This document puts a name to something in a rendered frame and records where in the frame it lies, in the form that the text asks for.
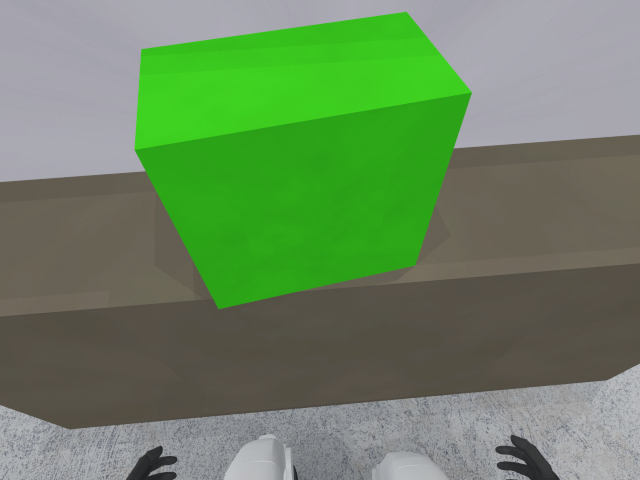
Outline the robot thigh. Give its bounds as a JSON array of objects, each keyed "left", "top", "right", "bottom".
[
  {"left": 224, "top": 438, "right": 294, "bottom": 480},
  {"left": 372, "top": 452, "right": 450, "bottom": 480}
]

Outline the left robot hand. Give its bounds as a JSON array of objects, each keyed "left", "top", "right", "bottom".
[{"left": 126, "top": 446, "right": 177, "bottom": 480}]

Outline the robot right thigh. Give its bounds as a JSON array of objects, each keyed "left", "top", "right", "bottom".
[{"left": 372, "top": 452, "right": 450, "bottom": 480}]

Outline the right robot hand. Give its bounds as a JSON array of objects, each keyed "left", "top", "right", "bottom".
[{"left": 495, "top": 435, "right": 560, "bottom": 480}]

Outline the carton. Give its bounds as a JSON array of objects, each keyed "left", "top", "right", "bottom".
[{"left": 134, "top": 12, "right": 472, "bottom": 309}]

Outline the robot left thigh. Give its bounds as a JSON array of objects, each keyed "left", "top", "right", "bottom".
[{"left": 224, "top": 438, "right": 294, "bottom": 480}]

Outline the pedestal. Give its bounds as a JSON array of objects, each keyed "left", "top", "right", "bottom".
[{"left": 0, "top": 135, "right": 640, "bottom": 429}]

